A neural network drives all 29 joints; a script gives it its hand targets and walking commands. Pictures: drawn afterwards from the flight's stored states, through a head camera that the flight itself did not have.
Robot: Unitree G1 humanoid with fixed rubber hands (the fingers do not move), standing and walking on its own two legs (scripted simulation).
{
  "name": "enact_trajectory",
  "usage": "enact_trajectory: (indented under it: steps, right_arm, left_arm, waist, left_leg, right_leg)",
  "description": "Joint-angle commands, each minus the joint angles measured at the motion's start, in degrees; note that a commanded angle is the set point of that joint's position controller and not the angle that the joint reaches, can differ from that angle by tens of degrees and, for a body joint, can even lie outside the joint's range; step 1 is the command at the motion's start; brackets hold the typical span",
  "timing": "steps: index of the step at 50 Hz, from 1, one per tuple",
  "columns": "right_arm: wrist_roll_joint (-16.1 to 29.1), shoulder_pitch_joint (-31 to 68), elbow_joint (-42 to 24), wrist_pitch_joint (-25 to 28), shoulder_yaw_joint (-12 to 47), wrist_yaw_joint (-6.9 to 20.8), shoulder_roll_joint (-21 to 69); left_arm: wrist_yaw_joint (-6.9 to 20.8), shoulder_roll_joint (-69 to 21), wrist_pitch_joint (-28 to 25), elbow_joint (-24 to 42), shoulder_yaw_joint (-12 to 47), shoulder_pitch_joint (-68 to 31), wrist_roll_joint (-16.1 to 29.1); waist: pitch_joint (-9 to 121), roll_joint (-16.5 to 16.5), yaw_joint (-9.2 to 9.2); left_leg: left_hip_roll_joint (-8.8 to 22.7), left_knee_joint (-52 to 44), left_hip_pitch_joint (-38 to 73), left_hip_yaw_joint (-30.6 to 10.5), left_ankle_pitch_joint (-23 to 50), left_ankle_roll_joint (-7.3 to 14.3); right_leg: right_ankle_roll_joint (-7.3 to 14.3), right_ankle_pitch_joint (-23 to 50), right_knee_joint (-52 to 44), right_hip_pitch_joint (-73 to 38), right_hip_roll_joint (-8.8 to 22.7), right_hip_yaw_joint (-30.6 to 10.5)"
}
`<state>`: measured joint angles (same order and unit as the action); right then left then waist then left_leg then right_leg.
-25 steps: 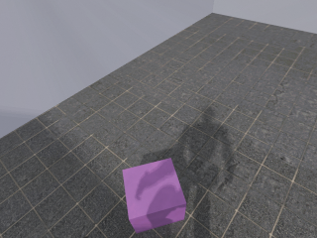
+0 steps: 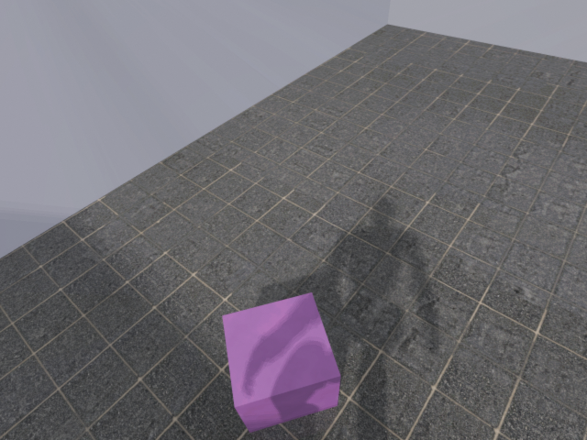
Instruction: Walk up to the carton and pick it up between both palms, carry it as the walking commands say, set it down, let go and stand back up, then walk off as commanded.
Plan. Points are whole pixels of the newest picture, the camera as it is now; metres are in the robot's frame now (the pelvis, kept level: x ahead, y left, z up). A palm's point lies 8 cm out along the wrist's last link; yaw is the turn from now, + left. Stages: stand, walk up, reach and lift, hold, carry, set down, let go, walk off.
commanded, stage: stand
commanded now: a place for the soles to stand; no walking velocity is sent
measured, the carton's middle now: (281, 361) +0.49 +0.10 -0.63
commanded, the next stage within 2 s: reach and lift in 0.06 s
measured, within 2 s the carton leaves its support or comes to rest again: neither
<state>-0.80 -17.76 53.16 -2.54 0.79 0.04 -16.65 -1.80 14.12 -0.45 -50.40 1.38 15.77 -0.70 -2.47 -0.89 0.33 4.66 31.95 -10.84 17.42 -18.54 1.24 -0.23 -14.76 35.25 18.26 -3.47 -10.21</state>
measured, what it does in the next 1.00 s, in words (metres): lowers itself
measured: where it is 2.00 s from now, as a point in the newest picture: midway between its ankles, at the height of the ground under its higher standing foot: outside the picture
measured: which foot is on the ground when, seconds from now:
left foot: down 0.00-1.00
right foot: down 0.00-1.00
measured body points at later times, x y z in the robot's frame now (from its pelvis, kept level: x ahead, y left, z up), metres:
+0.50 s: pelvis +0.00 +0.01 -0.03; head +0.10 +0.02 +0.41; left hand +0.14 +0.29 -0.13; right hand +0.19 -0.22 -0.15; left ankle -0.01 +0.10 -0.73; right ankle +0.05 -0.12 -0.73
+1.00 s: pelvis -0.04 -0.02 -0.07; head +0.12 +0.01 +0.35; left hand +0.23 +0.29 -0.16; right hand +0.30 -0.20 -0.18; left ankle -0.01 +0.10 -0.73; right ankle +0.05 -0.12 -0.73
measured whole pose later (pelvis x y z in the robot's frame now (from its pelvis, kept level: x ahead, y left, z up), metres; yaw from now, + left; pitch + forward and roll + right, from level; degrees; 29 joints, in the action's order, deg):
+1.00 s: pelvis -0.04 -0.02 -0.07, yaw +13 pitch +17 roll -1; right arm 2.7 18.1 34.6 -19.7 -8.5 1.3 -14.1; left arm 2.7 18.8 20.4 -36.6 -5.3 -22.7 1.9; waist -3.6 -1.3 2.3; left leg 2.3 61.4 -54.9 2.9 -23.5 1.1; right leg 0.4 -22.4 60.2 54.8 1.3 2.9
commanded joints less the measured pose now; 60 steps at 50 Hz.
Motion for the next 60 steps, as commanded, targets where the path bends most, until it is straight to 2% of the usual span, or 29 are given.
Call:
enact_trajectory:
  steps: [1, 3, 4, 5, 7, 10, 11, 13, 15, 20, 21, 22, 23, 24, 27, 30, 31, 32, 38, 40, 41, 43, 44, 45, 48, 50, 55, 58, 60]
  right_arm:
    - [0.0, -3.6, -1.5, 0.7, -1.2, -0.2, -6.2]
    - [-0.1, -3.2, -1.5, 0.7, -1.4, -0.2, -7.1]
    - [5.9, 30.7, -39.8, -0.7, -4.5, -1.3, -9.2]
    - [1.6, 20.7, -26.9, -4.7, -4.4, -1.1, -3.9]
    - [1.9, 14.7, -31.2, -9.1, -5.9, 0.1, -6.4]
    - [2.3, 5.2, -24.8, -15.6, -6.9, 1.1, -4.5]
    - [2.3, 2.8, -26.0, -17.0, -7.5, 1.3, -3.9]
    - [0.7, 0.0, -22.6, -18.9, -9.1, 2.0, -3.7]
    - [-0.4, 2.4, -22.9, -18.6, -10.0, 2.5, -3.1]
    - [-1.3, 11.3, -26.0, -14.4, -10.4, 3.6, -2.8]
    - [-1.2, 10.8, -25.8, -13.8, -10.3, 3.6, -3.4]
    - [-0.6, 12.7, -26.4, -13.1, -10.1, 3.7, -3.6]
    - [-1.1, 13.3, -27.1, -12.2, -10.8, 4.0, -5.3]
    - [-0.6, 16.1, -28.6, -11.0, -10.9, 4.0, -5.6]
    - [1.3, 13.7, -25.8, -10.0, -9.3, 4.0, -5.1]
    - [1.3, 15.0, -26.0, -10.3, -8.7, 4.5, -6.3]
    - [1.5, 15.4, -26.4, -10.4, -8.8, 4.6, -5.4]
    - [2.1, 13.9, -25.8, -10.7, -8.0, 4.6, -5.7]
    - [2.1, 21.7, -24.7, -13.1, -9.1, 3.2, -4.6]
    - [2.0, 28.9, -26.1, -13.3, -10.0, 2.6, -5.1]
    - [3.4, 30.8, -26.4, -13.9, -9.4, 2.4, -3.8]
    - [2.9, 33.1, -25.7, -14.5, -10.8, 2.0, -4.2]
    - [3.1, 35.6, -26.3, -14.7, -9.7, 1.7, -4.8]
    - [3.8, 38.1, -24.4, -15.4, -10.3, 1.4, -3.5]
    - [3.1, 43.4, -24.6, -16.3, -12.0, 1.0, -6.0]
    - [3.2, 46.2, -23.8, -16.9, -12.0, 0.6, -5.7]
    - [3.7, 56.9, -21.6, -16.7, -12.0, 0.0, -6.9]
    - [4.4, 59.9, -18.8, -16.6, -12.2, 0.1, -7.7]
    - [3.9, 63.6, -18.7, -15.6, -13.8, -0.2, -9.2]
  left_arm:
    - [-0.3, 8.3, -0.8, 2.7, -1.9, 0.0, 0.1]
    - [-0.3, 7.4, -0.6, 2.6, -1.6, 0.6, 0.3]
    - [1.6, 9.0, 4.0, 31.4, -1.3, -27.3, -0.3]
    - [2.2, 10.3, 8.8, 18.2, -4.7, -16.3, -1.7]
    - [4.4, 10.0, 13.7, 19.1, -7.8, -7.5, -3.4]
    - [5.3, 7.5, 19.6, 19.0, -4.9, -7.4, -2.9]
    - [5.5, 8.0, 20.7, 21.5, -5.5, -7.5, -2.3]
    - [4.7, 7.7, 21.3, 25.9, -5.7, -8.2, -2.3]
    - [4.4, 6.4, 21.2, 27.5, -4.6, -8.9, -0.9]
    - [3.7, 7.1, 18.0, 30.5, -5.6, -13.3, -2.1]
    - [3.5, 7.6, 17.4, 29.5, -5.4, -12.9, -2.1]
    - [3.4, 7.0, 16.8, 28.8, -5.3, -12.8, -1.7]
    - [2.9, 7.1, 16.6, 29.6, -5.5, -14.3, -1.6]
    - [2.8, 7.0, 15.4, 30.0, -5.8, -15.6, -1.8]
    - [1.8, 7.9, 14.5, 24.2, -5.4, -13.3, -0.5]
    - [1.3, 7.3, 14.8, 23.2, -6.0, -14.9, -0.2]
    - [1.5, 7.1, 15.1, 24.6, -5.8, -16.7, 0.2]
    - [1.2, 7.3, 15.5, 23.4, -4.4, -16.1, 1.6]
    - [2.5, 8.5, 17.4, 23.2, -5.4, -25.9, 1.8]
    - [3.3, 10.4, 17.3, 24.1, -6.1, -32.7, 2.0]
    - [3.4, 10.1, 17.9, 23.1, -7.6, -33.9, 1.6]
    - [3.6, 10.9, 18.1, 23.9, -7.4, -38.1, 2.0]
    - [3.9, 12.1, 18.3, 21.2, -9.3, -38.4, 1.5]
    - [4.5, 11.3, 18.9, 19.6, -8.3, -39.9, 1.6]
    - [4.5, 12.5, 19.9, 21.5, -9.7, -48.2, 2.1]
    - [4.9, 12.9, 20.6, 18.3, -8.5, -51.1, 3.0]
    - [5.1, 15.2, 20.4, 13.9, -11.3, -60.0, 2.9]
    - [4.9, 14.8, 20.4, 11.8, -11.6, -62.4, 2.9]
    - [4.9, 16.4, 19.5, 13.4, -12.4, -69.1, 3.5]
  waist:
    - [-0.4, 4.2, 0.6]
    - [0.4, 2.9, 0.59]
    - [4.9, -1.3, 1.28]
    - [-0.7, 2.4, -2.55]
    - [-0.8, 5.3, -2.5]
    - [1.9, 5.2, 2.79]
    - [4.0, 3.4, 2.52]
    - [5.2, 0.8, 5.18]
    - [4.1, 1.0, 6.04]
    - [7.4, -2.5, 3.95]
    - [12.2, -0.4, 4.6]
    - [14.3, -2.1, 3.62]
    - [16.6, -2.1, 4.73]
    - [19.1, -5.0, 2.85]
    - [24.4, -2.7, 2.65]
    - [25.3, -1.6, 0.66]
    - [25.7, -2.9, 1.67]
    - [26.0, -0.1, 2.41]
    - [18.9, -0.4, 2.3]
    - [19.4, 2.4, 3.87]
    - [22.3, -1.8, 1.67]
    - [24.5, -0.2, 2.92]
    - [22.8, 1.2, 1.33]
    - [24.0, -2.4, 1.73]
    - [27.3, -2.8, 1.77]
    - [28.5, -2.1, 3.37]
    - [34.1, 1.0, 1.6]
    - [38.5, -0.9, 1.53]
    - [40.6, 0.7, 3.61]
  left_leg:
    - [4.8, -8.1, 4.2, -9.5, -6.6, 3.1]
    - [5.8, -8.5, 5.5, -9.8, -7.0, 3.2]
    - [1.5, 0.7, -10.0, -12.4, -11.8, 1.9]
    - [-1.3, 3.2, -6.0, -14.1, -8.5, 1.6]
    - [-4.3, 5.3, 1.5, -12.3, -7.2, -1.5]
    - [-4.5, 6.0, 8.4, -14.6, -1.1, -1.9]
    - [-4.8, 6.9, 8.4, -14.0, 0.4, -2.3]
    - [-3.7, 4.4, 7.4, -15.3, 2.9, -2.2]
    - [-4.2, 3.4, 3.1, -16.3, 5.8, -1.9]
    - [-3.4, 7.7, -2.8, -18.3, 9.8, -2.2]
    - [-3.3, 9.2, -3.1, -18.8, 13.8, -1.9]
    - [-3.3, 10.5, -3.9, -19.2, 16.2, -1.9]
    - [-3.2, 12.0, -2.5, -20.7, 20.9, -2.0]
    - [-3.5, 13.1, -3.6, -19.9, 21.1, -2.6]
    - [-3.9, 17.3, -4.6, -21.9, 33.1, -2.2]
    - [-4.6, 18.0, -6.2, -21.6, 30.0, -1.8]
    - [-4.8, 18.1, -8.1, -21.5, 29.4, -1.8]
    - [-4.7, 17.9, -9.5, -20.8, 25.4, -1.5]
    - [-5.0, 17.8, -21.8, -18.8, 7.8, -1.4]
    - [-4.4, 18.7, -24.4, -18.9, 2.4, -0.9]
    - [-4.5, 18.0, -23.6, -18.3, 1.5, -1.2]
    - [-4.4, 18.5, -24.6, -18.6, 2.4, -1.3]
    - [-4.9, 20.4, -27.2, -18.4, 2.6, -1.2]
    - [-4.7, 20.3, -27.1, -18.2, 2.0, -1.5]
    - [-4.8, 20.4, -26.5, -17.6, 0.8, -2.3]
    - [-4.6, 20.3, -26.4, -17.3, -0.7, -2.1]
    - [-5.3, 21.9, -31.9, -16.8, 2.0, -1.7]
    - [-5.5, 21.5, -30.4, -16.0, 3.0, -2.2]
    - [-5.6, 21.8, -32.8, -16.4, 4.5, -2.3]
  right_leg:
    - [3.9, 5.0, -8.1, 6.9, 4.7, -6.9]
    - [3.4, 4.2, -7.2, 7.7, 4.2, -5.4]
    - [2.5, -6.7, -5.0, 18.1, 4.2, 7.6]
    - [2.1, -12.2, -4.6, 15.6, 5.7, 11.5]
    - [2.0, -16.5, -10.3, 22.4, 6.9, 9.5]
    - [3.0, -11.4, -8.4, 24.4, 6.1, 10.5]
    - [3.5, -9.6, -7.9, 22.0, 6.4, 9.8]
    - [3.5, -2.3, -5.6, 19.9, 4.0, 11.4]
    - [3.2, 2.0, -4.5, 16.1, 3.1, 11.4]
    - [2.4, 5.2, 1.7, 16.1, 3.7, 11.6]
    - [1.6, 9.0, 4.0, 14.3, 2.8, 12.1]
    - [1.5, 10.0, 5.9, 13.8, 2.8, 11.7]
    - [1.0, 11.3, 7.8, 17.7, 1.9, 13.0]
    - [0.9, 11.0, 8.6, 17.6, 2.1, 12.4]
    - [-0.5, 16.0, 12.4, 22.0, 0.8, 12.5]
    - [-0.4, 12.1, 13.8, 25.0, 1.1, 12.3]
    - [-0.1, 12.6, 13.6, 24.6, 1.1, 12.0]
    - [-0.2, 12.2, 13.2, 22.9, 1.3, 12.3]
    - [-0.2, 3.4, 13.0, 25.7, 2.2, 12.3]
    - [-0.8, 0.4, 14.0, 26.3, 1.9, 12.3]
    - [-0.7, -0.8, 13.4, 23.7, 2.4, 11.8]
    - [-0.9, 0.7, 14.6, 25.2, 2.2, 12.2]
    - [-1.0, 0.2, 15.9, 27.0, 2.2, 12.0]
    - [-1.0, -0.1, 15.8, 27.5, 2.6, 11.7]
    - [-0.8, -2.1, 16.4, 29.2, 2.6, 12.6]
    - [-0.8, -2.5, 16.2, 28.6, 2.2, 13.1]
    - [-1.4, -0.4, 18.2, 30.0, 2.1, 13.3]
    - [-0.9, 0.4, 17.4, 29.3, 2.0, 13.3]
    - [-1.0, 1.9, 18.1, 30.7, 1.5, 13.3]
